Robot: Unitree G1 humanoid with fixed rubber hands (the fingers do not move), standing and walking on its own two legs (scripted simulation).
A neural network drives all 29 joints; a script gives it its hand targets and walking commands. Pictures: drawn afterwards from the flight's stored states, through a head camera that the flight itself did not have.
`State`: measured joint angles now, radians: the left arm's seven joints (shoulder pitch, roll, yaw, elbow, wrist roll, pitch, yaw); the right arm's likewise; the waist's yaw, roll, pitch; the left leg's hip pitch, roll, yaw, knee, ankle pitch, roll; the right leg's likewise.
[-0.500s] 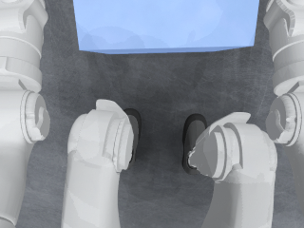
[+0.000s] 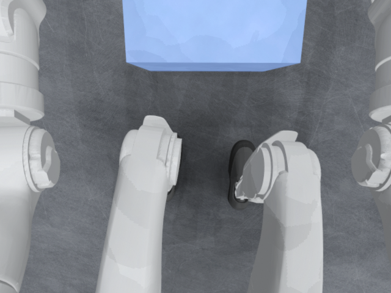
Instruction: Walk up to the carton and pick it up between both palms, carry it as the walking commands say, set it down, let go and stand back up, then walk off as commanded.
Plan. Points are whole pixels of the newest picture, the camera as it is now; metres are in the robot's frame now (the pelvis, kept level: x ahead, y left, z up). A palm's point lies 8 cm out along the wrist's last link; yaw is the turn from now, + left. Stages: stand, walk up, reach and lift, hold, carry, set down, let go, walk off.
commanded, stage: set down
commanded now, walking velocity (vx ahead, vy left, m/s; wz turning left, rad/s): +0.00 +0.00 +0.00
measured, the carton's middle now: (210, 1) +0.57 +0.04 -0.31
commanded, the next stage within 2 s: let go in 0.88 s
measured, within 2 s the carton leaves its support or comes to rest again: neither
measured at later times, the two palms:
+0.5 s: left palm out of the picture +0.53 +0.30 +0.04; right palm out of the picture +0.59 -0.19 +0.04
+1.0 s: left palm out of the picture +0.54 +0.28 +0.15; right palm out of the picture +0.59 -0.18 +0.15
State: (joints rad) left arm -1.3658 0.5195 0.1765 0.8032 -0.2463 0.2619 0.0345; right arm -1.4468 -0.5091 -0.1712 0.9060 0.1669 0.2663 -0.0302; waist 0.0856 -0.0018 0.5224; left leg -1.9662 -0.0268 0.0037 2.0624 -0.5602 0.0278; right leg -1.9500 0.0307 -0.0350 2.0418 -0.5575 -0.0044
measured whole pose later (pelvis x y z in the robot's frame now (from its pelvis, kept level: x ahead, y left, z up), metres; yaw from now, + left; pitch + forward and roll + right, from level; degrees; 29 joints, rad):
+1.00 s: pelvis +0.04 -0.01 +0.24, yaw +1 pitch +39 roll -2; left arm -1.14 0.42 0.27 0.93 -0.08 0.20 -0.07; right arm -1.23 -0.39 -0.26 1.00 0.02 0.22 0.04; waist 0.06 -0.01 0.08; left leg -1.46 -0.03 -0.04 1.08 -0.29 0.00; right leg -1.44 0.06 0.01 1.05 -0.29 -0.01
